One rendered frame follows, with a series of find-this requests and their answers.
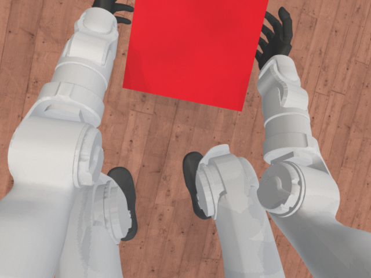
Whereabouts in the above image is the left robot forearm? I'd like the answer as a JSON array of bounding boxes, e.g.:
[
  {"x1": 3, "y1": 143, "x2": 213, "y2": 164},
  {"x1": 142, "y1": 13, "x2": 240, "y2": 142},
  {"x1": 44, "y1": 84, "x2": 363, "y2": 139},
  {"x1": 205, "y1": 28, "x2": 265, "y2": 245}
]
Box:
[{"x1": 8, "y1": 7, "x2": 119, "y2": 175}]

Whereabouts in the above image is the robot left thigh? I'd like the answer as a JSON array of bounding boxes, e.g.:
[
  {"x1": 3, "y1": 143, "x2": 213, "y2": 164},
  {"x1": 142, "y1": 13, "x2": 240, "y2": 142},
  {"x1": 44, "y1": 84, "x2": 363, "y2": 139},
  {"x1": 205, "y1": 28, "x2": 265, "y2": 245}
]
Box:
[{"x1": 55, "y1": 179, "x2": 127, "y2": 278}]

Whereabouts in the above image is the robot thigh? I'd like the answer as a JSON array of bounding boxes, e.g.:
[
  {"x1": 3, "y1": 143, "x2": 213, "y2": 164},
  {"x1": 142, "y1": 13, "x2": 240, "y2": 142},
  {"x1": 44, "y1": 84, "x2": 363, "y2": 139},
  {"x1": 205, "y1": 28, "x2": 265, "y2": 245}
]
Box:
[
  {"x1": 55, "y1": 179, "x2": 127, "y2": 278},
  {"x1": 197, "y1": 153, "x2": 285, "y2": 278}
]

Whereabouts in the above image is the robot right hand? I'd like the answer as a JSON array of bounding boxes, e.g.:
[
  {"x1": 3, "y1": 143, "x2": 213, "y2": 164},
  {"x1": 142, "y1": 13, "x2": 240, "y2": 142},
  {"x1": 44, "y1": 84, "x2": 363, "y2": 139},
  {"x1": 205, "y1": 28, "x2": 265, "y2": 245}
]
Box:
[{"x1": 255, "y1": 7, "x2": 293, "y2": 70}]

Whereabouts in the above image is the right robot forearm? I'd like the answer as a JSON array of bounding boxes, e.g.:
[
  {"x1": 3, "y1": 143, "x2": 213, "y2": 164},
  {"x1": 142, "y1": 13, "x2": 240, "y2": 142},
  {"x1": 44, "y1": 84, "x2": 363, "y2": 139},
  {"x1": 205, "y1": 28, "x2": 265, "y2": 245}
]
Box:
[{"x1": 256, "y1": 54, "x2": 332, "y2": 177}]

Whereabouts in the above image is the left robot upper arm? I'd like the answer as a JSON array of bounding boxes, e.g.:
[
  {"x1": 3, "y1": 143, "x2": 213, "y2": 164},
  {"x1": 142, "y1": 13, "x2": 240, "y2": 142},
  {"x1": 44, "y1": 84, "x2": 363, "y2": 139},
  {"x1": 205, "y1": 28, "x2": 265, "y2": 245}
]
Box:
[{"x1": 0, "y1": 116, "x2": 104, "y2": 278}]

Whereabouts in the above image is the right robot upper arm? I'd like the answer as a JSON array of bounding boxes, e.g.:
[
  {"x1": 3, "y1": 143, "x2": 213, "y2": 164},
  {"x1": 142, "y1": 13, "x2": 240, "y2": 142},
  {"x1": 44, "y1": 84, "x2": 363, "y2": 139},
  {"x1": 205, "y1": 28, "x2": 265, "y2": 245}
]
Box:
[{"x1": 257, "y1": 161, "x2": 371, "y2": 278}]

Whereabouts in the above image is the carton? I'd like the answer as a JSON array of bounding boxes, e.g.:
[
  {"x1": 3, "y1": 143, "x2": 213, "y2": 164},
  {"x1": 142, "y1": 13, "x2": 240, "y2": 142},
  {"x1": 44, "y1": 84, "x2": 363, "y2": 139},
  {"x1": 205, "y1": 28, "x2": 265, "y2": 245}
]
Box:
[{"x1": 122, "y1": 0, "x2": 268, "y2": 112}]

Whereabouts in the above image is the robot right thigh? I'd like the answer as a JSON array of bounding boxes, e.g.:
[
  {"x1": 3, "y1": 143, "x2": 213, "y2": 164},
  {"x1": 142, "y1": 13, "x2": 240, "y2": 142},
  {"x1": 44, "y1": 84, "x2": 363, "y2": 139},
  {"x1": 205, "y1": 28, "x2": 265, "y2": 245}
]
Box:
[{"x1": 197, "y1": 153, "x2": 285, "y2": 278}]

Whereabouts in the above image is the robot left hand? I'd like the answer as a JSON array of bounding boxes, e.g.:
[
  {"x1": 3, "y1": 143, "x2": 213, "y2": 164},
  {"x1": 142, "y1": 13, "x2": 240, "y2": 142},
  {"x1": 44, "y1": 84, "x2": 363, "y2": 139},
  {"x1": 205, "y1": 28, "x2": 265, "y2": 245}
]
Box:
[{"x1": 92, "y1": 0, "x2": 134, "y2": 24}]

